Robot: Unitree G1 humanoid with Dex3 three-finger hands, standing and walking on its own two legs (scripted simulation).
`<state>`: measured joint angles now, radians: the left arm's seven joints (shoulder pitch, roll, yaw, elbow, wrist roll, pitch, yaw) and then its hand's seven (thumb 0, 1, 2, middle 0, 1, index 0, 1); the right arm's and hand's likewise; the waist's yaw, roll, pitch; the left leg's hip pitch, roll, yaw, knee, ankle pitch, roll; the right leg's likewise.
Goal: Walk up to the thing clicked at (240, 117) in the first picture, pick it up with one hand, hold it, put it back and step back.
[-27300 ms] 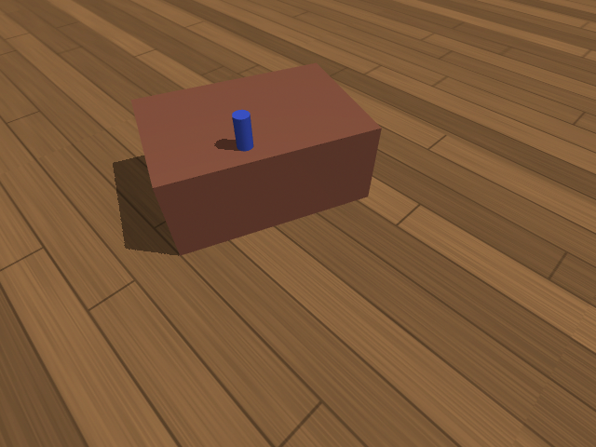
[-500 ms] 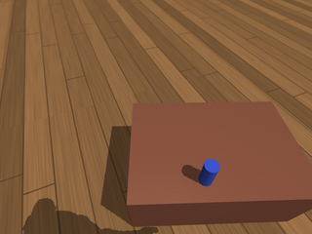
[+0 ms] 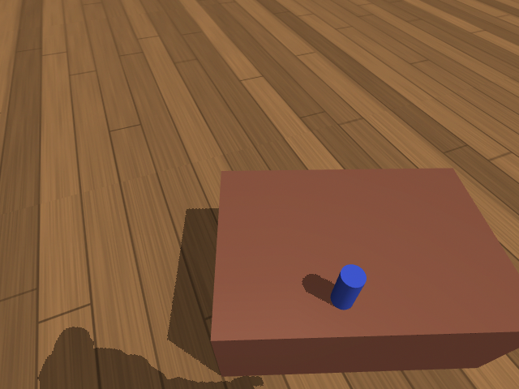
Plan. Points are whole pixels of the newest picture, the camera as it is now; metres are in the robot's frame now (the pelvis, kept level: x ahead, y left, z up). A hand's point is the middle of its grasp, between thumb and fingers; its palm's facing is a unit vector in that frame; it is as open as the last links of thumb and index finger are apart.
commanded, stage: stand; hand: right
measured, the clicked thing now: (347, 287) +0.44 -0.23 -0.33
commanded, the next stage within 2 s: step back in 0.36 s
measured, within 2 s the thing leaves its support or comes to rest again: neither
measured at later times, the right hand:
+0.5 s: hand out of the picture +0.08 -0.26 -0.16, palm faces -0.03 +0.94 -0.35, open 7.4 cm
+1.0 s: hand out of the picture -0.02 -0.25 -0.17, palm faces -0.14 +0.91 -0.40, open 7.4 cm
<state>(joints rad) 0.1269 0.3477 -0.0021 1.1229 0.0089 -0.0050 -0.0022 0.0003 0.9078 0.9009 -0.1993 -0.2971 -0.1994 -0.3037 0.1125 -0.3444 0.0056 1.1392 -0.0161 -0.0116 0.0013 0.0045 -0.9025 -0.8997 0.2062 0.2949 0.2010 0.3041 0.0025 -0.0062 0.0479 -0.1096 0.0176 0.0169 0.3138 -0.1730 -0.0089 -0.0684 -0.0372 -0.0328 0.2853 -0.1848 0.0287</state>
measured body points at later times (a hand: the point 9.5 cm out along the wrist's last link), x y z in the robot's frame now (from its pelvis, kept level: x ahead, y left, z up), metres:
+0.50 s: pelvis -0.02 -0.01 -0.01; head +0.03 +0.00 +0.44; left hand +0.07 +0.31 -0.14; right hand +0.08 -0.31 -0.14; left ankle +0.00 +0.12 -0.75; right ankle -0.02 -0.14 -0.75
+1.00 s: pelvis -0.11 +0.01 -0.03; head -0.03 +0.03 +0.41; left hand +0.01 +0.33 -0.15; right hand -0.02 -0.30 -0.15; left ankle -0.13 +0.12 -0.75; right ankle -0.06 -0.13 -0.72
